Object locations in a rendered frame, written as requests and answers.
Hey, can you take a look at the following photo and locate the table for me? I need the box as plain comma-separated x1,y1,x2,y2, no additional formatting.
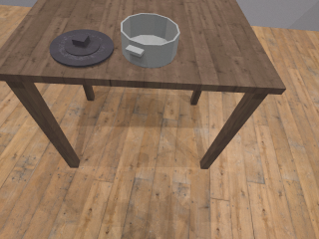
0,0,286,169

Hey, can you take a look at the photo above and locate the pot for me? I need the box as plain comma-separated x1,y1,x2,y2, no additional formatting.
121,13,180,69

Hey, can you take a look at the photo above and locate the lid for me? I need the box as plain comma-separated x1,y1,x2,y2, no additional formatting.
49,29,114,68

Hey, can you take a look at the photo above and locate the knob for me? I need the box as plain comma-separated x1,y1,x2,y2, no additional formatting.
72,33,90,47

